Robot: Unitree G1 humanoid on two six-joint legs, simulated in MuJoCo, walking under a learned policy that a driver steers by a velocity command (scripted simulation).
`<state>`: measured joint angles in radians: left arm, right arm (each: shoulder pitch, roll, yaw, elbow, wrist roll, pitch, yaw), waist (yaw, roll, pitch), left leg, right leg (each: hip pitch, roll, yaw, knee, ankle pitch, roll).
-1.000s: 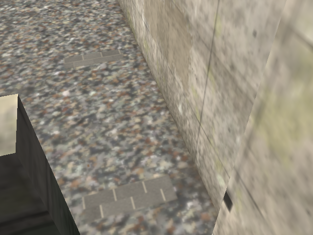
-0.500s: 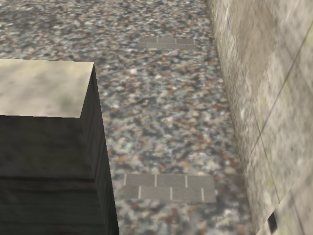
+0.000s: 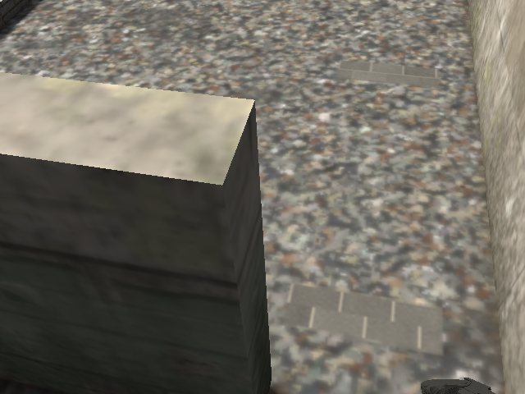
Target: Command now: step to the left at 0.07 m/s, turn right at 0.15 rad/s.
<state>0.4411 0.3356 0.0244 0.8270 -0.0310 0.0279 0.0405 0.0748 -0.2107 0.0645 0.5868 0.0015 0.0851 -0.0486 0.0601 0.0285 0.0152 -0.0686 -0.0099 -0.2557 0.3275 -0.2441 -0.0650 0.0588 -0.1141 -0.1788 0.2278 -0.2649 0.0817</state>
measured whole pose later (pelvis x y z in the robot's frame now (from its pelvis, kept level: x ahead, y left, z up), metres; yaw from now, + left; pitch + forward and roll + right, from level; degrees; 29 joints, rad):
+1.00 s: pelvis -0.03 +0.00 -0.02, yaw -24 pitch -2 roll +0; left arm 0.24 0.15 -0.04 0.80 -0.02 0.09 0.07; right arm 0.31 -0.24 -0.02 0.75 0.00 0.02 0.02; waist -0.04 0.07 -0.02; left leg -0.12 0.00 -0.03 0.58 -0.40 -0.03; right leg -0.24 0.09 0.16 0.62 -0.33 -0.04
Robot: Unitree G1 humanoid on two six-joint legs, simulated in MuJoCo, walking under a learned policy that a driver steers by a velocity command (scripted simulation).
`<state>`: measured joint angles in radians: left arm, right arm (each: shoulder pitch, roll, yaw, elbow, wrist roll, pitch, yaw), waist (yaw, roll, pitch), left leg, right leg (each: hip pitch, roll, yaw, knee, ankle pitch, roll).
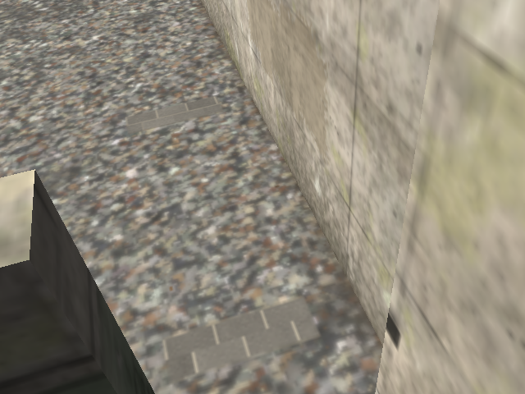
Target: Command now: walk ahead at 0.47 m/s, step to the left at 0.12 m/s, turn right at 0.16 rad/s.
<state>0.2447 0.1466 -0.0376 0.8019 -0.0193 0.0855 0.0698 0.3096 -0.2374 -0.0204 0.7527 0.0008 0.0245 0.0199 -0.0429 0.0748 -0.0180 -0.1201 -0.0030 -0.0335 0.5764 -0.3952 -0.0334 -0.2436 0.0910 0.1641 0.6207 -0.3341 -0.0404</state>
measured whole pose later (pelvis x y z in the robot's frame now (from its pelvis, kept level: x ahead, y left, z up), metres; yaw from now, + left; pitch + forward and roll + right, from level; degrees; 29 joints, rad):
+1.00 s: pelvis +0.00 +0.03 +0.02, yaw +11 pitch +1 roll -1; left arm 0.14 0.31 -0.03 0.56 0.00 0.00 0.06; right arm 0.18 -0.27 0.04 0.50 0.00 0.03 0.03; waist -0.01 -0.02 0.02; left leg -0.14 -0.10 -0.34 0.42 -0.28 0.01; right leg -0.16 -0.01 0.00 0.35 -0.22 0.03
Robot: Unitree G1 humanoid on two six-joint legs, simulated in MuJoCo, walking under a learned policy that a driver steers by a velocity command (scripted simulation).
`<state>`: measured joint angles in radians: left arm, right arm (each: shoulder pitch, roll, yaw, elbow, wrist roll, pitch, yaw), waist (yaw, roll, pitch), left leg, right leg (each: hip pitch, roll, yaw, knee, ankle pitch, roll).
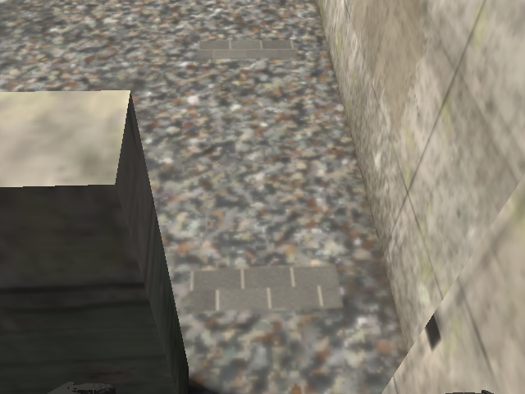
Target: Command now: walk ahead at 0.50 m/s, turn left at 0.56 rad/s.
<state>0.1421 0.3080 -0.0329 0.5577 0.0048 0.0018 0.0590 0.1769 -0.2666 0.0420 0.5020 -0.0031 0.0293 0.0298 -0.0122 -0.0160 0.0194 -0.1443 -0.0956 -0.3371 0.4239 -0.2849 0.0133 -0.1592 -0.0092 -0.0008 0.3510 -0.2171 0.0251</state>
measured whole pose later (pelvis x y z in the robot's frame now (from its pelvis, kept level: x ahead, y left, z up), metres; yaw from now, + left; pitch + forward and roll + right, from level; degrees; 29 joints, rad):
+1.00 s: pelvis -0.03 +0.08 -0.03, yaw +9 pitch +0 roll +1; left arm 0.20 0.37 0.09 0.62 -0.06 0.06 0.06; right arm 0.22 -0.17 0.02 0.74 -0.02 0.02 0.08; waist -0.04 0.00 0.07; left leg -0.33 -0.02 0.04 0.71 -0.38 0.07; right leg -0.60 0.02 0.04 1.46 -0.73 0.04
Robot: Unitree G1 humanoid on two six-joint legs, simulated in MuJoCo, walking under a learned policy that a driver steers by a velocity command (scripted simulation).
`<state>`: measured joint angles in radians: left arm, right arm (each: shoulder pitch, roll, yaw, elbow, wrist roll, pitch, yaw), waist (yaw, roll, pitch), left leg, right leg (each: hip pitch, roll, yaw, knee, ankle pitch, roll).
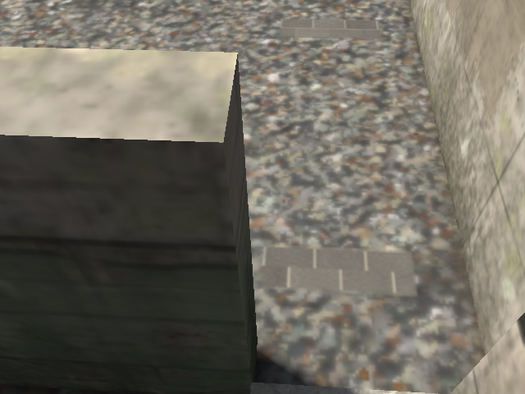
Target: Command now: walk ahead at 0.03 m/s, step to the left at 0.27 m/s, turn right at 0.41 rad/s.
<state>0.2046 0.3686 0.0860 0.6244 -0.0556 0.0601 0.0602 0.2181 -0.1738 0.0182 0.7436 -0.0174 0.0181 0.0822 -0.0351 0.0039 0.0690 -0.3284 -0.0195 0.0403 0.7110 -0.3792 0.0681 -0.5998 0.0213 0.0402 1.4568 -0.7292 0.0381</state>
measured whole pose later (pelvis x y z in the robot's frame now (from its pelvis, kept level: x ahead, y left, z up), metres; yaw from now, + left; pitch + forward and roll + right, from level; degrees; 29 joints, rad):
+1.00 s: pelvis -0.02 +0.03 +0.00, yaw -26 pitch -3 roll +5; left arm 0.31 0.14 -0.03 0.78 0.00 0.04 0.03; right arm 0.24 -0.13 0.00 0.65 0.01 -0.04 0.08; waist 0.02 -0.03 -0.01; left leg -0.10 -0.04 0.04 0.56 -0.38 -0.09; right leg -0.26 0.09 0.04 0.73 -0.40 -0.14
